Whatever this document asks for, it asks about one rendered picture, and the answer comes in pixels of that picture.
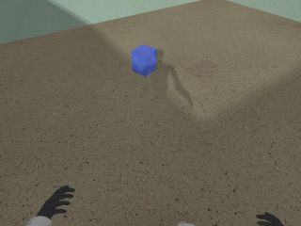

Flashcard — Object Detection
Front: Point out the left robot forearm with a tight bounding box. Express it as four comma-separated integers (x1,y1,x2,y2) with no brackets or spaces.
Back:
25,216,52,226

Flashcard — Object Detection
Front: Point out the right robot hand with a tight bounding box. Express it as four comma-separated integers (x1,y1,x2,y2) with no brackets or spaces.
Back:
256,212,284,226

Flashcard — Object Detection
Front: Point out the left robot hand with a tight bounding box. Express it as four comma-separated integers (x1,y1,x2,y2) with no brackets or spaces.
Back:
36,186,75,219

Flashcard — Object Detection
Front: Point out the carton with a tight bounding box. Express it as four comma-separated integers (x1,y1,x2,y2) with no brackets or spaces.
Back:
131,44,157,77

